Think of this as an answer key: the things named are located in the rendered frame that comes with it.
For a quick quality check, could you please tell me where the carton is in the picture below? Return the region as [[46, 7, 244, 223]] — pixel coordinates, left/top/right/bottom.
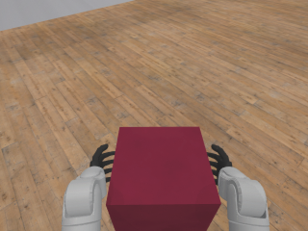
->
[[106, 126, 221, 231]]

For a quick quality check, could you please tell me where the left robot hand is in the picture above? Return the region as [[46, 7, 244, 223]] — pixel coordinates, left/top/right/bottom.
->
[[90, 143, 116, 183]]

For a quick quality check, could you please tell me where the right robot hand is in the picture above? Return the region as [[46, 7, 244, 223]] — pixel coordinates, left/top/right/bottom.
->
[[207, 144, 232, 186]]

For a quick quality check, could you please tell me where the right robot forearm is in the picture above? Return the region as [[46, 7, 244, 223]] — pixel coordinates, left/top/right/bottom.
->
[[218, 167, 270, 231]]

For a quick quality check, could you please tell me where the left robot forearm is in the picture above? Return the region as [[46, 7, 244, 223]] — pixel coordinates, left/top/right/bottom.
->
[[62, 166, 107, 231]]

